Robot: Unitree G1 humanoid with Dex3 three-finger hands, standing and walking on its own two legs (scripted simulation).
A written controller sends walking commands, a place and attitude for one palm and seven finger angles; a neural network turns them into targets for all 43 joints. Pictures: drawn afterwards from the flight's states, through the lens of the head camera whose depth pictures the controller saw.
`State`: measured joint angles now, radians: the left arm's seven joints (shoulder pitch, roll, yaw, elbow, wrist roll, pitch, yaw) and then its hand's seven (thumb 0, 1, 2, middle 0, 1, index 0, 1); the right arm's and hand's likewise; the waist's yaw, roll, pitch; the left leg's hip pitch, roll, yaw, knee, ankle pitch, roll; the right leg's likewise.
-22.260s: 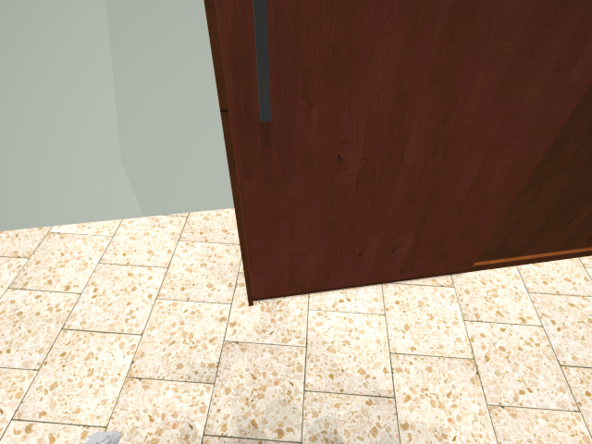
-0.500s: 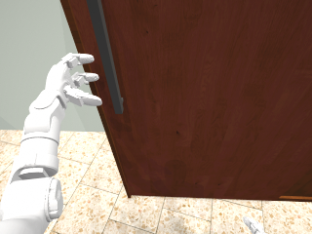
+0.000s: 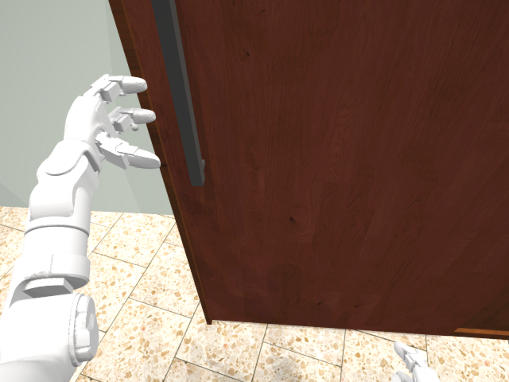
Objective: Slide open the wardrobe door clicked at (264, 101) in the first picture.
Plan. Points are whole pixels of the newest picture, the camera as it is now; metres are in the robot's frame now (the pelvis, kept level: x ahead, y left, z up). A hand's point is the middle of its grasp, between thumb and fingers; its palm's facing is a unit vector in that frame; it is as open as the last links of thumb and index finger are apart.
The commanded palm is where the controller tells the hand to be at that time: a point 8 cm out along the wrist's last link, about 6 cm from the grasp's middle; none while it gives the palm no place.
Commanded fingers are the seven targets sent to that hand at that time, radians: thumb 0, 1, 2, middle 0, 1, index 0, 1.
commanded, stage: move the hooked fingers beside the handle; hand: left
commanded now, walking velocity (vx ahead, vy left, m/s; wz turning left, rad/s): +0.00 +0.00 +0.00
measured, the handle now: (186, 97) +0.48 +0.13 +0.24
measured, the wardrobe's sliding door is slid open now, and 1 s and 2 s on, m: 0.00 0.00 0.00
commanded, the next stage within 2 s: feel for the door with the fingertips in 1.58 s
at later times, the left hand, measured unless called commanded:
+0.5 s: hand (134, 126) +0.42 +0.20 +0.22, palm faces -0.02 -1.00 -0.02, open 14.0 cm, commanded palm +0.40 +0.25 +0.22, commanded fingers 0.00 -0.50 0.30 -0.30 -1.20 -0.30 -1.20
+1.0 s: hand (148, 136) +0.42 +0.19 +0.20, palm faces -0.02 -1.00 +0.00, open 14.0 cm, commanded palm +0.40 +0.25 +0.22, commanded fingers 0.00 -0.50 0.30 -0.30 -1.20 -0.30 -1.20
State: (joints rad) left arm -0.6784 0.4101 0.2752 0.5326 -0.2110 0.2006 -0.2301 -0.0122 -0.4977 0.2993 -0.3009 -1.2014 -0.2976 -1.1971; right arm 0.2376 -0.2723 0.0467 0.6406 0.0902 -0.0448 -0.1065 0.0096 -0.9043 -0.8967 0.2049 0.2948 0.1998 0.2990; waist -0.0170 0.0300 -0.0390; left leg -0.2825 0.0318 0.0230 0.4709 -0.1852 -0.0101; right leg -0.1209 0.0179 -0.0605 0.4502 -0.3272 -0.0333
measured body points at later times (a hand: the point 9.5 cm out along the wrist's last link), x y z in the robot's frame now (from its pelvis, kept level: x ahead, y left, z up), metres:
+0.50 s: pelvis +0.00 +0.01 +0.00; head -0.01 +0.00 +0.45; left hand +0.42 +0.26 +0.22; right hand +0.11 -0.25 -0.10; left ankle +0.04 +0.13 -0.74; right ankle -0.05 -0.09 -0.74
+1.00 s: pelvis +0.00 +0.01 +0.00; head +0.00 -0.01 +0.45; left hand +0.42 +0.24 +0.20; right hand +0.13 -0.25 -0.10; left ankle +0.04 +0.13 -0.74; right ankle -0.05 -0.09 -0.74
